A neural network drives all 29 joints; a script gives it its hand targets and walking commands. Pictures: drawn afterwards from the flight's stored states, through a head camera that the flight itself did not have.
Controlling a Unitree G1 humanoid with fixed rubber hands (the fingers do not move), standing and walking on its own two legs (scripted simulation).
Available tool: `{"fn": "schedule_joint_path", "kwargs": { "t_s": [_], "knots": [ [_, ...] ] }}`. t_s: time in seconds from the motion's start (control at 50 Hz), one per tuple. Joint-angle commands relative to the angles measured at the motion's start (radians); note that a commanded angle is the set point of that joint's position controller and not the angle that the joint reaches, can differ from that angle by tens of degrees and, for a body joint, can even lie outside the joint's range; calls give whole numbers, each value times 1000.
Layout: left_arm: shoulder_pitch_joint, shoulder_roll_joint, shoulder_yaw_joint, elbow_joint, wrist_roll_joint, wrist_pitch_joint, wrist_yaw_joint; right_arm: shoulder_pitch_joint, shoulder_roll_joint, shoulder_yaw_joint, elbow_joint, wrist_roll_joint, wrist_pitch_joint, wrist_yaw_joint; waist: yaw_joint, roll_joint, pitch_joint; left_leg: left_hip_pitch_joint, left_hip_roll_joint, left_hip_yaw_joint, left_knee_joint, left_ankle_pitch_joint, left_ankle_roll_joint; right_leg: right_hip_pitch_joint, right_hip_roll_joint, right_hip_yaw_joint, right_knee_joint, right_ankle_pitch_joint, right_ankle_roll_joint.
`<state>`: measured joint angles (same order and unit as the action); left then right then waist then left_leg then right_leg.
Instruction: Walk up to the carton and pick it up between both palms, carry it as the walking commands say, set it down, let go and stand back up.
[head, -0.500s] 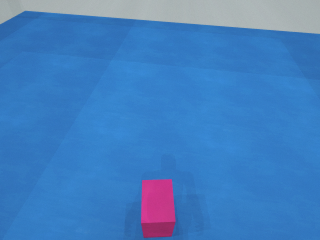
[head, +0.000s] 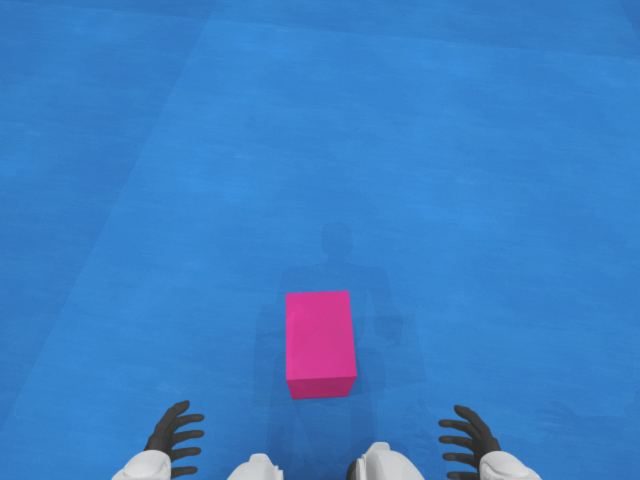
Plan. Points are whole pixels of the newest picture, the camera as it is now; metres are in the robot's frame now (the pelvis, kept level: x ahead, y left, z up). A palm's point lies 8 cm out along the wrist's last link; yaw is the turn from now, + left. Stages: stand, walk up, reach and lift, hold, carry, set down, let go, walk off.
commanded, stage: reach and lift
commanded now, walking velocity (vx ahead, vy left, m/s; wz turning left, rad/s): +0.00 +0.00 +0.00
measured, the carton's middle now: (318, 348) +0.43 +0.00 -0.59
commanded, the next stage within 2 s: none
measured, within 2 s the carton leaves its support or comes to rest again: neither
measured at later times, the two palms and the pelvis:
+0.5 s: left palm (188, 383) +0.26 +0.19 -0.13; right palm (456, 376) +0.27 -0.20 -0.14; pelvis -0.07 +0.00 -0.05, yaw +0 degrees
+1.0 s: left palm (216, 297) +0.41 +0.18 -0.17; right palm (417, 286) +0.42 -0.17 -0.17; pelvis -0.06 +0.00 -0.07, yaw +0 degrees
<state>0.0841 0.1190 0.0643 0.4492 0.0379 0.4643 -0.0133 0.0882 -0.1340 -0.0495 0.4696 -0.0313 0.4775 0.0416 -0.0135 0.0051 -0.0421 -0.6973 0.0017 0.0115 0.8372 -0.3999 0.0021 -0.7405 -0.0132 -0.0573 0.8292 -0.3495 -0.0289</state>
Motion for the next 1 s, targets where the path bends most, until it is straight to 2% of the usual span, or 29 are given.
{"fn": "schedule_joint_path", "kwargs": {
  "t_s": [0.0, 0.1, 0.2, 0.4, 0.5, 0.62, 0.7, 0.82, 0.98],
  "knots": [
    [-18, 34, 7, -114, -11, -45, 17, -39, -108, -29, -100, 0, -54, 8, 3, 3, -405, 58, -24, -68, -23, 467, 15, 230, 28, 74, 32, 453, 5],
    [-72, 19, -14, -134, -18, -47, 48, -54, -118, -37, -97, 8, -66, 17, 5, -6, -343, 12, -28, -52, -20, 276, 18, 146, 36, 47, 44, 256, 2],
    [-268, 34, 7, -125, -25, -34, 60, -258, -120, -56, -79, 30, -60, 13, 11, 2, -274, -82, -22, -31, -9, 51, 24, 82, 27, 39, 53, 47, 1],
    [-644, 46, 99, 66, -21, -15, 76, -683, -108, -91, 81, 40, -28, -43, 27, -29, -328, -222, -23, -8, 55, -73, 19, 51, 29, 45, 73, -70, 21],
    [-819, 44, 136, 138, -22, -65, 96, -856, -100, -128, 181, 34, -70, -73, 18, -25, -432, -271, -34, 5, 94, -48, -2, 32, 42, 46, 89, -34, 24],
    [-968, 66, 184, 188, -8, -153, 130, -1023, -95, -151, 251, 18, -155, -114, 24, -24, -612, -357, -56, 25, 124, 34, -18, 64, 52, 67, 117, 97, 36],
    [-1042, 81, 198, 227, -8, -217, 134, -1120, -101, -154, 281, 17, -218, -132, 30, -27, -706, -414, -66, 30, 133, 87, -25, 78, 56, 83, 133, 178, 41],
    [-1168, 95, 213, 294, -18, -307, 128, -1263, -109, -173, 339, 11, -304, -140, 42, -44, -800, -470, -79, 30, 142, 152, -34, 47, 62, 95, 157, 256, 48],
    [-1274, 104, 230, 331, -10, -395, 123, -1361, -125, -228, 392, -25, -392, -127, 33, -51, -925, -476, -93, 18, 155, 300, -46, -4, 76, 100, 194, 417, 53]
  ]
}}
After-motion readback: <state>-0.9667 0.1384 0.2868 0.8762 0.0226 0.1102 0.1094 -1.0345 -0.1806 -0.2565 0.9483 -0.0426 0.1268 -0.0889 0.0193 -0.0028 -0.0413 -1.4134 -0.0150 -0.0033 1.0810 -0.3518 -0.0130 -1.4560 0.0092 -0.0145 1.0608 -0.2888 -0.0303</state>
